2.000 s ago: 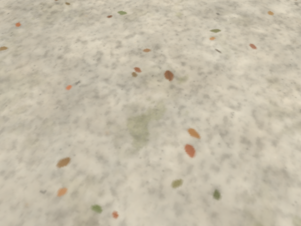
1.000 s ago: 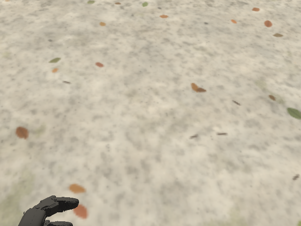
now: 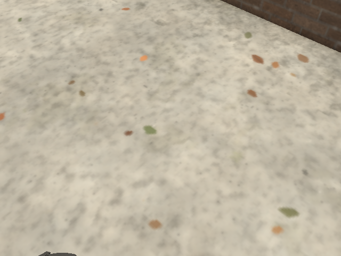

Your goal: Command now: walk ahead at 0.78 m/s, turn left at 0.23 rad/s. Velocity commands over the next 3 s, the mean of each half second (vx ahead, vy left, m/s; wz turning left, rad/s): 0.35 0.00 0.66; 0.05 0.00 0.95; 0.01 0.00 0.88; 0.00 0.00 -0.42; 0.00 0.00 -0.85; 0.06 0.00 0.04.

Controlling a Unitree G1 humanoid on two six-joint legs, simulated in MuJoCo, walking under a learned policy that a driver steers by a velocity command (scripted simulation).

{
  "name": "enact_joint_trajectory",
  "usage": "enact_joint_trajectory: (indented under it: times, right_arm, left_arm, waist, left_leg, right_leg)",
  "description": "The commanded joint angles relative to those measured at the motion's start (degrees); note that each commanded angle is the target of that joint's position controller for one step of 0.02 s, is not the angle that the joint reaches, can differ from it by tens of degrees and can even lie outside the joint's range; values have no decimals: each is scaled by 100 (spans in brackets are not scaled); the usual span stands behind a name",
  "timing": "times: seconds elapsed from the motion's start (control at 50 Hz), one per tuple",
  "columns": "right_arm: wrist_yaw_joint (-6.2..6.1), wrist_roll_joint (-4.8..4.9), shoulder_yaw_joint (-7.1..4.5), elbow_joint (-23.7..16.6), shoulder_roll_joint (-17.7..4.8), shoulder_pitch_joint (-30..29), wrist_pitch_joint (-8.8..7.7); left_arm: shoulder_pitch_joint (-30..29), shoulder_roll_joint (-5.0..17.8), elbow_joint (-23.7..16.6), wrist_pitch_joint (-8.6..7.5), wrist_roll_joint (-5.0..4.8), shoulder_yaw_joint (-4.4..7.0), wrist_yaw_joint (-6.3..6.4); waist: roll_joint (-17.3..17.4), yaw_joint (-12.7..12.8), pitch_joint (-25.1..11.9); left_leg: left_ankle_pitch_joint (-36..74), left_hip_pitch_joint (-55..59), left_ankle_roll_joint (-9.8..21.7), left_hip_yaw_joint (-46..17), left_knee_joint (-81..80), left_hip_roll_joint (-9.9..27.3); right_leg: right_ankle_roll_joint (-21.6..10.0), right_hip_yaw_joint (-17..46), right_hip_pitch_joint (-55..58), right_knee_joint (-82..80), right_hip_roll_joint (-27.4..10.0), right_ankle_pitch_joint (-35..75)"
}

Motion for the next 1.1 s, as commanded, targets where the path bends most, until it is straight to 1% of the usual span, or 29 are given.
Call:
enact_joint_trajectory:
  times: [0.02, 0.04, 0.08, 0.1, 0.12, 0.2, 0.24, 0.32, 0.34, 0.36, 0.38, 0.4, 0.42, 0.44, 0.46, 0.5, 0.54, 0.64, 0.7, 0.76, 0.84, 0.86, 0.88, 0.9, 0.92, 0.94, 1.0, 1.04, 1.1]
  right_arm:
    - [-55, 12, 115, -541, -231, -205, -125]
    - [-44, -25, 123, -571, -219, -543, -78]
    - [42, -88, 123, -660, -142, -634, 87]
    - [80, -80, 119, -683, -82, -667, 177]
    - [114, -104, 121, -766, -56, -567, 222]
    - [307, -38, 279, -1110, 266, -1355, 219]
    - [411, -38, 306, -1148, 341, -1484, 218]
    - [353, -205, 86, -910, -76, -305, 262]
    - [265, -231, -21, -706, -226, 383, 220]
    - [120, -164, -125, -666, -455, 367, 182]
    - [67, -50, -223, -862, -937, 119, 231]
    - [62, 96, -355, -1114, -1123, 95, 299]
    - [-18, 152, -328, -1353, -815, -474, 404]
    - [-65, 138, -218, -1331, -425, -696, 484]
    - [-66, 110, -162, -1211, -278, -721, 501]
    - [-46, 91, -170, -1134, -281, -687, 487]
    - [-6, 26, -247, -1102, -474, -657, 479]
    - [-17, 23, -381, -1132, -680, -614, 626]
    - [6, 3, -433, -1104, -706, -484, 670]
    - [36, -31, -468, -1084, -735, -463, 682]
    - [84, 2, -459, -1126, -705, -808, 669]
    - [76, 59, -431, -1128, -637, -871, 644]
    - [39, 103, -354, -1095, -320, -456, 611]
    - [-10, 167, -354, -1194, -227, -391, 610]
    - [-2, -107, -484, -1149, -887, -719, 594]
    - [53, -147, -505, -1134, -875, -713, 614]
    - [241, -52, -409, -962, -637, -286, 787]
    - [270, 26, -347, -1066, -592, -576, 826]
    - [306, 39, -254, -1217, -452, -1007, 849]
  left_arm:
    - [1266, 768, 125, -39, -9, 404, -55]
    - [1178, 496, 236, -74, 37, 326, -69]
    - [1401, 292, 566, -190, -12, 213, -72]
    - [1450, 273, 678, -235, -102, 189, -86]
    - [1441, 473, 721, -296, -153, 221, -92]
    - [830, 374, 679, -216, -252, 183, 5]
    - [984, 474, 718, -193, -270, 215, 84]
    - [897, 812, 585, -54, -297, 353, 274]
    - [698, 850, 484, 16, -290, 379, 269]
    - [883, 675, 484, 82, -239, 355, 203]
    - [1567, 218, 343, 216, -59, 277, 199]
    - [1965, 365, 127, 317, -109, 231, 208]
    - [1728, 593, 196, 360, -37, 219, 241]
    - [1123, 700, 107, 391, -7, 256, 242]
    - [768, 630, 0, 432, 36, 251, 249]
    - [690, 555, -40, 623, 52, 233, 246]
    - [642, 390, -68, 698, 5, 186, 227]
    - [-19, 432, -289, 784, -84, 202, 219]
    - [-298, 490, -323, 728, -109, 216, 245]
    - [-393, 539, -311, 607, -179, 220, 267]
    - [69, 660, -180, 491, -244, 264, 355]
    - [271, 744, -122, 458, -229, 295, 413]
    - [173, 1102, -196, 456, -207, 376, 476]
    - [-147, 1572, -417, 497, -126, 430, 442]
    - [-287, 1263, -354, 537, -70, 381, 395]
    - [-364, 925, -355, 547, -101, 293, 367]
    - [-460, 686, -444, 567, -103, 200, 317]
    - [-119, 698, -392, 559, -87, 210, 296]
    - [428, 835, -228, 549, -80, 293, 284]
  waist:
    - [-353, 544, -712]
    - [224, 466, -320]
    - [-106, 279, -192]
    - [-261, 228, -125]
    - [-642, 113, -135]
    - [-807, 70, -48]
    - [-791, 147, -220]
    - [-711, -339, -835]
    - [-539, -650, -1099]
    - [291, -547, -982]
    - [968, 78, -1005]
    - [876, -47, -2438]
    - [30, 39, -2100]
    - [-416, 85, -1215]
    - [-551, 220, -750]
    - [-463, 313, -587]
    - [-408, 321, -820]
    - [152, 100, -775]
    - [390, -57, -592]
    - [572, -117, -557]
    - [773, 160, -517]
    - [588, 319, -495]
    - [-244, 101, -746]
    - [-1354, 105, -811]
    - [-717, 139, -333]
    - [-602, 23, -260]
    - [-876, -62, -230]
    - [-867, 123, -160]
    - [-1026, 403, -149]
  left_leg:
    - [438, -3532, -147, -32, 2560, 433]
    - [412, -3302, -177, 111, 2204, 590]
    - [296, -3113, -263, 195, 1575, 762]
    - [285, -2946, -273, 370, 1344, 765]
    - [407, -3002, -315, 485, 1065, 699]
    - [2061, -2458, -400, 1312, -1368, 642]
    - [2834, -1907, -332, 1595, -2141, 517]
    - [2280, -761, 160, 1563, -2319, 216]
    - [2417, -173, 382, 1333, -2761, 206]
    - [4181, 236, 644, 625, -3188, 696]
    - [8839, 1030, 1281, -1282, -2217, 2029]
    - [7836, 1881, 2274, -2908, -3076, 2842]
    - [5365, 1227, 2187, -3005, -3568, 2710]
    - [4071, 285, 1893, -2587, -3907, 2285]
    - [3652, -242, 1562, -2280, -4051, 1907]
    - [3887, -917, 1117, -1746, -4053, 1489]
    - [4150, -1034, 878, -1592, -3900, 1232]
    - [1443, -1004, 387, -2174, -4193, 914]
    - [654, -783, 337, -2559, -4245, 860]
    - [978, -636, 324, -2838, -4076, 856]
    - [1025, -1217, -42, -3131, -3951, 639]
    - [222, -1639, -314, -2977, -3787, 373]
    - [-1108, -2139, -654, -2287, -2960, -86]
    - [-1220, -2869, -861, -606, -1159, -855]
    - [-662, -3077, -937, -257, -300, -258]
    - [-344, -2819, -909, -151, 151, -49]
    - [59, -2871, -912, 265, 1451, 109]
    - [134, -3104, -976, 473, 1301, 316]
    - [63, -3333, -1087, 714, 695, 583]
  right_leg:
    - [-1325, 3708, 3466, -1823, -2208, -237]
    - [-1171, 2857, 2756, -1762, -2005, 1417]
    - [-833, 1697, 2360, -1796, -1711, 3336]
    - [-636, 1223, 2143, -1969, -1492, 3890]
    - [-684, 951, 2144, -1914, -1545, 4758]
    - [-329, -586, 1747, -2180, -784, 4401]
    - [-174, -819, 1839, -1880, -774, 4130]
    - [73, -837, 2056, 232, -1162, 5098]
    - [140, -807, 1838, 1521, -1102, 4230]
    - [273, -982, 1149, 3176, -394, 396]
    - [485, -731, -332, 5082, 303, -3130]
    - [585, 466, -954, 5692, 363, -2732]
    - [527, 728, -999, 5350, 9, -2219]
    - [523, 729, -1004, 4708, -138, -1993]
    - [534, 746, -904, 4088, -237, -1893]
    - [561, 670, -323, 3254, -278, -1706]
    - [583, 640, -63, 2806, -199, -1502]
    - [581, 853, -219, 1843, -29, -1042]
    - [497, 974, -267, 1314, 106, -1022]
    - [351, 1024, 46, 729, 305, -1151]
    - [207, 996, 1474, -875, 490, -1010]
    - [166, 1037, 2137, -1749, 273, -603]
    - [-40, 1831, 2823, -2273, -765, -1122]
    - [-662, 3390, 2769, -2664, -2278, -1621]
    - [-948, 3076, 2035, -2655, -2228, -949]
    - [-911, 2414, 1792, -2366, -1924, -220]
    - [-767, 1082, 1793, -2001, -1316, 1141]
    - [-777, 754, 2126, -1910, -1297, 1517]
    - [-793, 524, 2771, -1741, -1459, 2168]
Next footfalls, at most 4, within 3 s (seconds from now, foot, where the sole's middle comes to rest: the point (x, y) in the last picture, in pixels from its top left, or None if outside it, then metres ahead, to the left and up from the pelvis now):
0.36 left None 0.43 0.03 -0.75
0.88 right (205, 243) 0.51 -0.11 -0.75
1.38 left None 0.31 -0.02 -0.75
1.90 right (206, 254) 0.47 -0.11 -0.75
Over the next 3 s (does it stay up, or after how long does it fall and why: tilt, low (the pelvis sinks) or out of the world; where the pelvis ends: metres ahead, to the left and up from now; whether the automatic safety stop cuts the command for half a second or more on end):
stays up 0.41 -0.03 0.03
